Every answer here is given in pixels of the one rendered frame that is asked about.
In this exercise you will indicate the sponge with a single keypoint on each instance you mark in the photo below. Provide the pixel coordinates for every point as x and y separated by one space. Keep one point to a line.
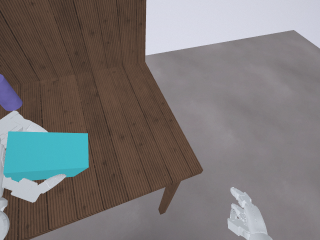
42 155

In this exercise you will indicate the table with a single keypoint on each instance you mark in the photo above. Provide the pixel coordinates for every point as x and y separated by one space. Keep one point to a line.
79 67

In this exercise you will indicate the robot right hand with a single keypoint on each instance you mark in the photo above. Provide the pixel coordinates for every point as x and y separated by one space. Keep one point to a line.
250 219

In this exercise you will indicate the left robot forearm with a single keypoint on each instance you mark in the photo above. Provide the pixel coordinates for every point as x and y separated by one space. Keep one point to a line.
4 220

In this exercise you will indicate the robot left hand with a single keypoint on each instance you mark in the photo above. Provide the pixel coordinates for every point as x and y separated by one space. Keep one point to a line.
25 189

